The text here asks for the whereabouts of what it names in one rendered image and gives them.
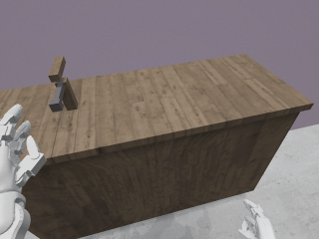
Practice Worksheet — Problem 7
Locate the counter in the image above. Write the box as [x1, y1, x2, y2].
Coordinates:
[0, 54, 314, 239]

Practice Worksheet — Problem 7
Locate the tap lever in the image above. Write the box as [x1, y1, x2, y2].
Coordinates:
[49, 80, 65, 113]

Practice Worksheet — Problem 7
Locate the robot left hand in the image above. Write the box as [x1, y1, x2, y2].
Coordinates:
[0, 104, 47, 193]

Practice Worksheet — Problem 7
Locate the robot right hand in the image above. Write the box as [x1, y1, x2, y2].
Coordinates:
[238, 199, 277, 239]

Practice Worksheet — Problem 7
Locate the left robot forearm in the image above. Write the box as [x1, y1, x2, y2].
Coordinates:
[0, 191, 31, 239]

